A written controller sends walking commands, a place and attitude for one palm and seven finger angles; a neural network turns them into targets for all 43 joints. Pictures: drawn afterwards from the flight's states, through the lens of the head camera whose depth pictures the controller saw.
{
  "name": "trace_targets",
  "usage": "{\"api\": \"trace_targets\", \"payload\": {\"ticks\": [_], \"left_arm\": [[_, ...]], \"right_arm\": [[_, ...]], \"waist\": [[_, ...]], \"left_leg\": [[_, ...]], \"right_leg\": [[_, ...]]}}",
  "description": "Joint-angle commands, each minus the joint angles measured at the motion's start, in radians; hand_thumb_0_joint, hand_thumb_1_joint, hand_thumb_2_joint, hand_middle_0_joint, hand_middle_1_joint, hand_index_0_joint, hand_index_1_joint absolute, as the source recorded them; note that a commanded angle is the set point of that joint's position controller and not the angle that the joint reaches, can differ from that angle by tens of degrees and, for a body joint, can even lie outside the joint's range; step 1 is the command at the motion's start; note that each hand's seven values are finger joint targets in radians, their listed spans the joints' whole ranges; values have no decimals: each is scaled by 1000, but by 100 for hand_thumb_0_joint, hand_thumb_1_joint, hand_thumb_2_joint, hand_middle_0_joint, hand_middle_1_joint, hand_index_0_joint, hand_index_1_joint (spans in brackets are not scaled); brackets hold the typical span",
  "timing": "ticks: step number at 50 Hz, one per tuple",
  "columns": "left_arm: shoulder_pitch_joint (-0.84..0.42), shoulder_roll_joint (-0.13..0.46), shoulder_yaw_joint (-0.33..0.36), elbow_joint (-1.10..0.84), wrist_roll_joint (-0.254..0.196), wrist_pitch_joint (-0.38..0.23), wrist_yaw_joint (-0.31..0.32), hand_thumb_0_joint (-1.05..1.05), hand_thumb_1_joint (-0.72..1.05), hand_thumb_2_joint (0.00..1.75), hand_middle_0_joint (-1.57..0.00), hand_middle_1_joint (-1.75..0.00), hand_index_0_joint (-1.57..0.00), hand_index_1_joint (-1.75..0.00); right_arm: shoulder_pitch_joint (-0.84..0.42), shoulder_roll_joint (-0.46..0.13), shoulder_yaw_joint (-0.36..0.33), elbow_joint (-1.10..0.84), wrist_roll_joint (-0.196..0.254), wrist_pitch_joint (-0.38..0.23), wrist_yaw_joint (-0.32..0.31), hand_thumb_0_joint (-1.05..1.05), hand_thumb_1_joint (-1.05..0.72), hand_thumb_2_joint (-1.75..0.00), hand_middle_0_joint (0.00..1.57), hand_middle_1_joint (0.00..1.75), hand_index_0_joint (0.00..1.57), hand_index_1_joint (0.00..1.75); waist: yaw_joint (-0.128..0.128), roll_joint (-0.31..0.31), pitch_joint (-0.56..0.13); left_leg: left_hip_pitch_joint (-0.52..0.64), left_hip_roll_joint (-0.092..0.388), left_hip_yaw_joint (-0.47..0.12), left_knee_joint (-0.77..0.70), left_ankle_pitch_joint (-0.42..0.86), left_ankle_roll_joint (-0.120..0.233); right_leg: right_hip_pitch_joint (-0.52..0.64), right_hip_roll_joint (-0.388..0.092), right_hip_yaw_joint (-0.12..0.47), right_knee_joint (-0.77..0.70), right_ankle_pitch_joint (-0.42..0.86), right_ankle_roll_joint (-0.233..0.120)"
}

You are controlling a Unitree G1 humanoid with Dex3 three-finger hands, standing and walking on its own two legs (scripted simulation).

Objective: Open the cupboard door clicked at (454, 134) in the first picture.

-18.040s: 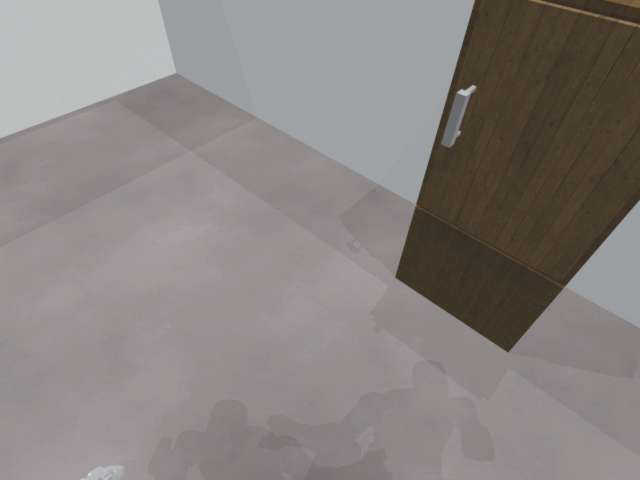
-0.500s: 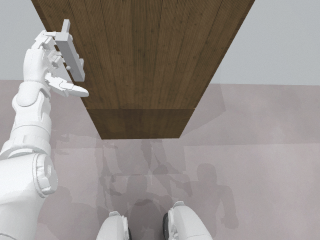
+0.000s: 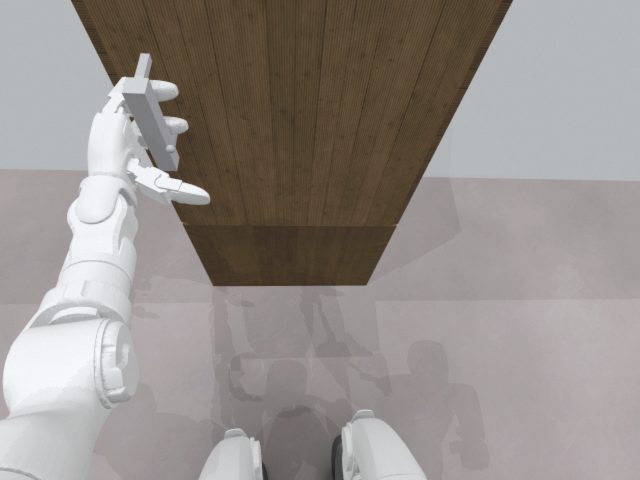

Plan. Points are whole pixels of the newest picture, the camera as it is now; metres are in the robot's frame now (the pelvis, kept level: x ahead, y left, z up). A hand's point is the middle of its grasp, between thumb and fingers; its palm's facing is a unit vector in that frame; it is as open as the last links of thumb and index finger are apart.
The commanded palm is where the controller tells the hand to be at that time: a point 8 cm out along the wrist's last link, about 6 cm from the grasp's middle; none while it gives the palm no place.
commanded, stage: slide the fingers in behind the handle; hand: left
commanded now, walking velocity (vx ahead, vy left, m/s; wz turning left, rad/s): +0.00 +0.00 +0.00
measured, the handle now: (157, 116) +0.56 +0.17 +0.07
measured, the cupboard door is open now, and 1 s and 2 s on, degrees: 0 0 23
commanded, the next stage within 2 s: close the thumb around the handle in 0.40 s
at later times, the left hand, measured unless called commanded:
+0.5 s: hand (172, 147) +0.51 +0.15 +0.06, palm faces -0.07 -1.00 -0.02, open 14.1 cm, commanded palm +0.49 +0.19 +0.07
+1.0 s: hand (173, 145) +0.51 +0.15 +0.06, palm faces -0.07 -1.00 -0.01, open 7.6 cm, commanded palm +0.49 +0.19 +0.07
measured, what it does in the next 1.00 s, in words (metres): stands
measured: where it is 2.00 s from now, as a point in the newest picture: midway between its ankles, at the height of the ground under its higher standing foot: outside the picture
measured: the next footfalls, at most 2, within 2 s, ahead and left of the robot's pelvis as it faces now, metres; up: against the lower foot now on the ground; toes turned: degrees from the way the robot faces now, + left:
none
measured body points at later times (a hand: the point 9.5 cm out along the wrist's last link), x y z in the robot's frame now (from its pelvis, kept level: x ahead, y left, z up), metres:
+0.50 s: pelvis +0.00 +0.00 +0.00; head +0.13 +0.02 +0.42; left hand +0.51 +0.20 +0.07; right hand +0.01 -0.26 -0.12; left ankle +0.00 +0.11 -0.67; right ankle +0.03 -0.12 -0.67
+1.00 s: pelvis +0.00 +0.01 +0.00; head +0.14 +0.02 +0.42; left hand +0.51 +0.20 +0.06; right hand +0.01 -0.25 -0.12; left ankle +0.00 +0.11 -0.67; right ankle +0.03 -0.12 -0.67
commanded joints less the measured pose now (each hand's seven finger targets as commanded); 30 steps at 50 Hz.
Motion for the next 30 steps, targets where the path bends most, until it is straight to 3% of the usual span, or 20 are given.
{"api": "trace_targets", "payload": {"ticks": [1, 3, 4, 5, 7, 9, 13, 14, 15, 17, 18, 20, 24, 25, 27, 29, 30], "left_arm": [[-475, 127, -39, -202, -5, -89, -6, 0, -50, 30, -30, -120, -30, -120], [-509, 143, -31, -175, -6, -89, -6, 0, -50, 30, -30, -120, -30, -120], [-503, 190, 5, -172, -2, -88, -5, 0, -50, 30, -30, -120, -30, -120], [-504, 196, 2, -184, 4, -88, -7, 0, -50, 30, -30, -120, -30, -120], [-489, 165, -16, -189, -1, -83, -17, 0, -50, 30, -30, -120, -30, -120], [-496, 176, -7, -200, -8, -85, -20, 0, -50, 30, -30, -120, -30, -120], [-491, 174, -9, -180, -10, -74, -18, 0, -50, 30, -30, -120, -30, -120], [-504, 186, -5, -192, -2, -78, -15, 0, -50, 30, -30, -120, -30, -120], [-492, 149, -30, -171, -4, -71, -16, 0, -50, 30, -30, -120, -30, -120], [-492, 199, 8, -161, -3, -67, -8, 0, -50, 30, -30, -120, -30, -120], [-512, 178, -10, -165, -5, -69, -10, 0, -50, 30, -30, -120, -30, -120], [-525, 205, 9, -169, -1, -71, -8, 0, -50, 30, -30, -120, -30, -120], [-530, 197, -3, -167, 4, -76, -10, 0, -50, 30, -30, -120, -30, -120], [-530, 204, 7, -169, 3, -76, -6, 0, -50, 30, -30, -120, -30, -120], [-537, 172, -17, -148, 3, -66, -5, 0, -39, 35, -31, -121, -31, -121], [-567, 202, 2, -187, 5, -75, 0, 0, -28, 40, -32, -122, -32, -122], [-536, 180, -10, -170, 6, -71, 0, 0, -22, 42, -32, -123, -32, -123]], "right_arm": [[161, -175, -65, -32, -2, -26, -7, 0, -90, -90, 20, 30, 20, 30], [170, -179, -61, -28, -3, -30, -10, 0, -90, -90, 20, 30, 20, 30], [167, -184, -63, -27, -2, -30, -11, 0, -90, -90, 20, 30, 20, 30], [169, -184, -62, -29, -1, -29, -12, 0, -90, -90, 20, 30, 20, 30], [164, -178, -62, -32, 0, -30, -12, 0, -90, -90, 20, 30, 20, 30], [170, -179, -62, -30, -2, -30, -11, 0, -90, -90, 20, 30, 20, 30], [171, -181, -61, -35, 1, -28, -13, 0, -90, -90, 20, 30, 20, 30], [171, -182, -61, -31, 0, -26, -13, 0, -90, -90, 20, 30, 20, 30], [167, -178, -60, -31, 1, -26, -11, 0, -90, -90, 20, 30, 20, 30], [172, -186, -61, -29, 0, -24, -15, 0, -90, -90, 20, 30, 20, 30], [174, -183, -57, -34, -2, -27, -15, 0, -90, -90, 20, 30, 20, 30], [177, -187, -59, -28, -3, -28, -16, 0, -90, -90, 20, 30, 20, 30], [175, -184, -56, -32, -5, -28, -12, 0, -90, -90, 20, 30, 20, 30], [180, -187, -57, -31, -7, -27, -12, 0, -90, -90, 20, 30, 20, 30], [177, -185, -57, -31, -5, -28, -12, 0, -90, -90, 20, 30, 20, 30], [185, -191, -60, -29, -9, -28, -13, 0, -90, -90, 20, 30, 20, 30], [183, -186, -60, -32, -8, -28, -11, 0, -90, -90, 20, 30, 20, 30]], "waist": [[-38, 86, -476], [-50, 48, -444], [-38, 58, -471], [-38, 60, -493], [-32, 87, -505], [-28, 100, -524], [-36, 66, -479], [-31, 88, -490], [-38, 96, -477], [-38, 58, -462], [-45, 68, -460], [-44, 81, -488], [-37, 121, -491], [-40, 100, -503], [-53, 84, -469], [-48, 115, -523], [-41, 123, -520]], "left_leg": [[314, -44, -67, -102, 355, 5], [269, -49, -67, -105, 315, 13], [256, -51, -60, -100, 304, 13], [263, -51, -63, -99, 320, 14], [276, -53, -59, -97, 339, 11], [311, -48, -69, -97, 378, 7], [273, -51, -65, -101, 343, 14], [285, -48, -70, -103, 352, 9], [287, -49, -66, -101, 335, 9], [257, -48, -66, -101, 321, 12], [255, -51, -67, -102, 324, 15], [267, -48, -70, -96, 330, 12], [292, -46, -75, -95, 343, 6], [294, -45, -79, -93, 352, 8], [271, -46, -75, -94, 325, 10], [313, -43, -84, -90, 359, 7], [316, -45, -82, -90, 361, 5]], "right_leg": [[191, 49, 41, -89, 281, -9], [209, 51, 44, -93, 265, -9], [226, 49, 54, -93, 266, -7], [235, 47, 54, -88, 282, -8], [236, 46, 53, -86, 296, -9], [226, 49, 45, -79, 311, -11], [229, 51, 47, -88, 292, -10], [217, 49, 44, -83, 289, -10], [200, 50, 45, -90, 274, -9], [212, 49, 46, -91, 267, -7], [209, 50, 46, -89, 269, -8], [204, 49, 46, -83, 271, -8], [179, 50, 41, -77, 260, -11], [183, 51, 39, -76, 264, -11], [173, 50, 40, -84, 248, -7], [168, 50, 38, -73, 263, -9], [166, 51, 37, -75, 261, -11]]}}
